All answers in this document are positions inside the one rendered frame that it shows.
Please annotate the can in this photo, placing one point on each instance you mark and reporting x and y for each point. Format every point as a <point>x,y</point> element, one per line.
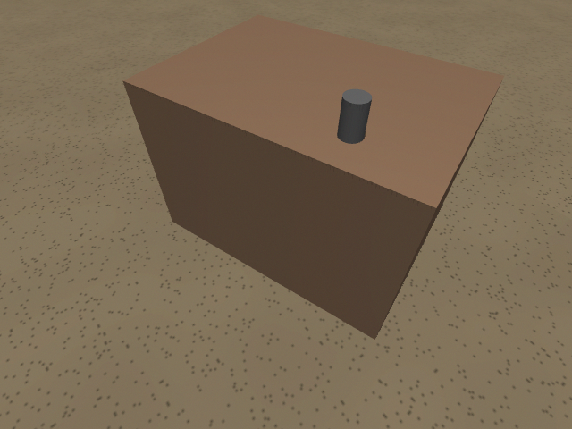
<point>355,107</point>

